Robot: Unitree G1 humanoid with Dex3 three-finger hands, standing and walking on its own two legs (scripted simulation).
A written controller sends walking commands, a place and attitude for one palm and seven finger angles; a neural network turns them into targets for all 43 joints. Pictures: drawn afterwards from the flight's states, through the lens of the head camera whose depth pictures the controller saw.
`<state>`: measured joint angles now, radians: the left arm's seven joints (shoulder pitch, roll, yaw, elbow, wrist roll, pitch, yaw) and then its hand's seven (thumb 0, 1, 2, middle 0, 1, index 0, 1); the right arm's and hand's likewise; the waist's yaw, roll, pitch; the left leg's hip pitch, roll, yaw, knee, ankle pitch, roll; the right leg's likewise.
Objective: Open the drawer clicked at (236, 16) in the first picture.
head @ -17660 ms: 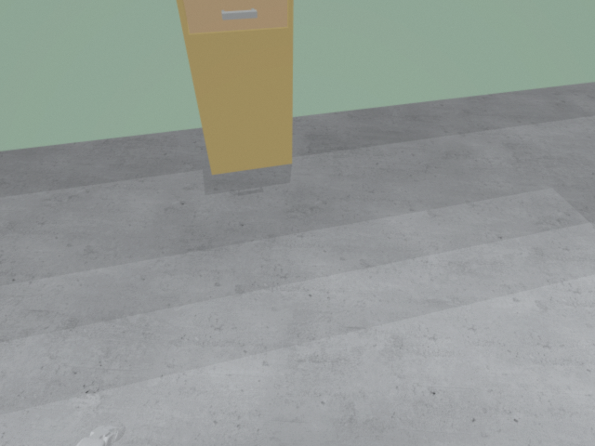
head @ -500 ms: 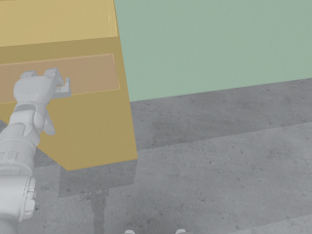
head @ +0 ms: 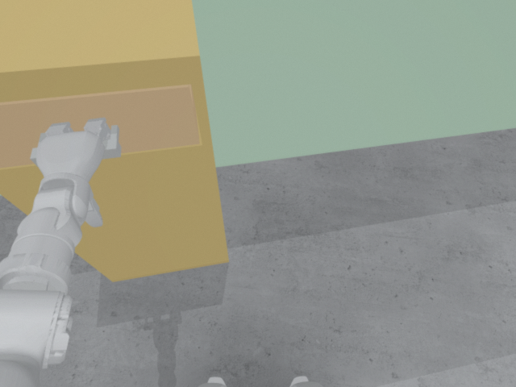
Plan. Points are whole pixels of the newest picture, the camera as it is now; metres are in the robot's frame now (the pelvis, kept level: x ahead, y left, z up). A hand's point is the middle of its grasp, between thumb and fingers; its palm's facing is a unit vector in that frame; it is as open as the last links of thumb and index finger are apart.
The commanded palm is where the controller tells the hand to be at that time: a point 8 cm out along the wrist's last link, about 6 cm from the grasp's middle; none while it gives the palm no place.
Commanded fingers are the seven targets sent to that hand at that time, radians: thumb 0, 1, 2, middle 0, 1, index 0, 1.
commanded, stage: lower the fingers behind the handle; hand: left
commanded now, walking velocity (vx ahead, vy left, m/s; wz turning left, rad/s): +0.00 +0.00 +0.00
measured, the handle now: (79, 143) +0.50 +0.30 +0.05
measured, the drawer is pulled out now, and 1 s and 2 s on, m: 0.00 0.00 0.05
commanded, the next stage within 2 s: close the thumb around the handle in 0.24 s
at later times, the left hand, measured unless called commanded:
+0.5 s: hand (86, 174) +0.45 +0.28 +0.02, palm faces -0.07 -0.02 -1.00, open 13.2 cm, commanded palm +0.44 +0.28 +0.08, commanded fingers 0.00 0.00 0.52 -0.34 -1.25 -0.34 -1.25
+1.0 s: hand (84, 173) +0.46 +0.29 +0.02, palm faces -0.06 -0.03 -1.00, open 5.5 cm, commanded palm +0.44 +0.28 +0.08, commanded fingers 0.00 0.90 0.90 -0.40 -1.35 -0.40 -1.35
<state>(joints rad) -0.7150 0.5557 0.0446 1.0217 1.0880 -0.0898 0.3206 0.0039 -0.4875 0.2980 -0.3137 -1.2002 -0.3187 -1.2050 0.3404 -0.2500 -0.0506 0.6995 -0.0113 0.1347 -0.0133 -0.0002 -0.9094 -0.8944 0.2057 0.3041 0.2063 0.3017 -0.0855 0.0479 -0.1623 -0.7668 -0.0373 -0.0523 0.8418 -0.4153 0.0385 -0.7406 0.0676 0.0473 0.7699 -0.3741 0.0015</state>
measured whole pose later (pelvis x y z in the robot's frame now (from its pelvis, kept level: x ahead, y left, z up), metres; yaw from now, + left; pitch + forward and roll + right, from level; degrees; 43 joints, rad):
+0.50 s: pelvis +0.00 -0.01 +0.00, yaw +0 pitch +20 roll -2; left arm -0.73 0.60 0.06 1.04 1.08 -0.12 0.30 0.00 -0.38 0.34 -0.33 -1.21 -0.32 -1.22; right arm 0.35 -0.26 -0.05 0.70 0.00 0.13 -0.03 0.00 -0.91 -0.89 0.21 0.30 0.21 0.30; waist -0.09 0.04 -0.16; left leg -0.78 -0.03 -0.05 0.84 -0.42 0.03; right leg -0.76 0.08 0.04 0.78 -0.37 -0.01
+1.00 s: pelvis +0.00 +0.00 +0.00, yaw +0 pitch +20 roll -2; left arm -0.72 0.59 0.06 1.03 1.08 -0.10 0.30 0.00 0.74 0.83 -0.39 -1.33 -0.41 -1.34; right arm 0.34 -0.26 -0.04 0.69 0.00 0.13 -0.02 0.00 -0.91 -0.89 0.21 0.30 0.21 0.30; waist -0.09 0.04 -0.16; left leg -0.77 -0.03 -0.05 0.84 -0.42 0.04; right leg -0.75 0.07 0.05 0.77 -0.37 0.00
